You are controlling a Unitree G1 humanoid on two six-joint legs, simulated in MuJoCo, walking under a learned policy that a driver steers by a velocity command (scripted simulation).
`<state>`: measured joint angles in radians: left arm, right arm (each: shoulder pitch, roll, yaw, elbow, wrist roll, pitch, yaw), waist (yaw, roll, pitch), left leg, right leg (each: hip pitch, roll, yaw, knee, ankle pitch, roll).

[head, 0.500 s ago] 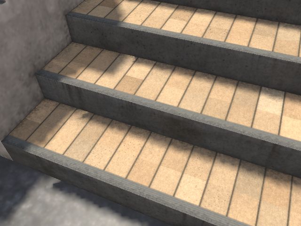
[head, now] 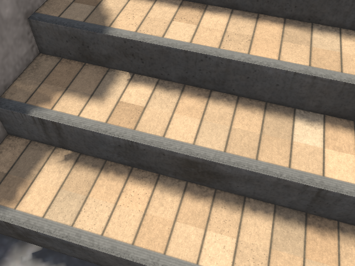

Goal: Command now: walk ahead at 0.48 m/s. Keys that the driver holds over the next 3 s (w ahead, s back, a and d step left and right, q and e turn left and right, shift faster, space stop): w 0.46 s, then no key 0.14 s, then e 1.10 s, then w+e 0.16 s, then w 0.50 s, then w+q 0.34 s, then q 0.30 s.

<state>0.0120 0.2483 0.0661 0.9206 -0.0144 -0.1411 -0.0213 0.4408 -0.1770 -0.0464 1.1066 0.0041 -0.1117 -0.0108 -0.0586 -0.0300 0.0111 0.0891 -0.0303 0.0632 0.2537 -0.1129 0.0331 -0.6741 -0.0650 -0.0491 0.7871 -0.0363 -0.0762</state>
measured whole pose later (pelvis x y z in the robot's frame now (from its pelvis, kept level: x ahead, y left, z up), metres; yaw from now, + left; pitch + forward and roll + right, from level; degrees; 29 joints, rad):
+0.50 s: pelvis +0.27 +0.01 -0.02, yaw +2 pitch +4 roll +0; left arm 0.50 0.16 -0.01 1.13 0.03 -0.02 0.03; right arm 0.13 -0.12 0.04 0.81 0.02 -0.06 -0.03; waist 0.06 -0.01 -0.03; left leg -1.33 0.13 -0.01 2.09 -0.40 -0.04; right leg -0.18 0.00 -0.04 0.41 -0.30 -0.03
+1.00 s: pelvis +0.47 +0.12 +0.14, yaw -7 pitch +1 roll +1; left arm 0.15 0.23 0.03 0.75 0.01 0.03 0.07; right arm 0.22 -0.21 0.00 0.89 -0.06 -0.03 -0.05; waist -0.01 -0.04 -0.02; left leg -0.34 0.09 0.30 0.52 -0.18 0.07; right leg -0.84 -0.01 0.00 1.47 -0.18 0.03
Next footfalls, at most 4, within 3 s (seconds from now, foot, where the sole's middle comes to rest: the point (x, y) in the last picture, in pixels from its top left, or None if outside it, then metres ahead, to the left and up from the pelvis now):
0.12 right None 0.26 -0.09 -0.80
0.66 left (111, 224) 0.58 0.21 -0.63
1.28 right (182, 236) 0.53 -0.03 -0.63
1.74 left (128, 206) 0.65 0.16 -0.63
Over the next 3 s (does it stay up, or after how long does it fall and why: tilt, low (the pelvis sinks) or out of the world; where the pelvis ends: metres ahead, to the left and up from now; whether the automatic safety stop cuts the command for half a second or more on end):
stays up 0.92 -0.36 0.34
